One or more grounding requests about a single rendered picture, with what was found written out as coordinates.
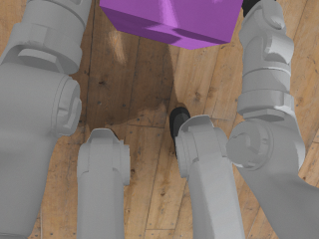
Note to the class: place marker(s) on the robot left shin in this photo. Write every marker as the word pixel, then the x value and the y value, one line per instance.
pixel 83 161

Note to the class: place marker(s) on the carton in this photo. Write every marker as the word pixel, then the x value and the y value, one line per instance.
pixel 189 24

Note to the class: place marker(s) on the right robot foot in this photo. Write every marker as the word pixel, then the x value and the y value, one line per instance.
pixel 177 117

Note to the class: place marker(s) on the right robot forearm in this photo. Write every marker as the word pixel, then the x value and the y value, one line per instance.
pixel 266 72

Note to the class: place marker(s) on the robot right hand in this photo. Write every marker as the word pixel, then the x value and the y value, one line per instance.
pixel 247 5

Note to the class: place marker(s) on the robot left upper arm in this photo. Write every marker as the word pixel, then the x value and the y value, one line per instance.
pixel 37 107

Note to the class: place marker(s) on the robot right upper arm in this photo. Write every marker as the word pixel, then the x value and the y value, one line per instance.
pixel 268 156

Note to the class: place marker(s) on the left robot forearm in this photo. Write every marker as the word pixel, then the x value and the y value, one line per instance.
pixel 49 36

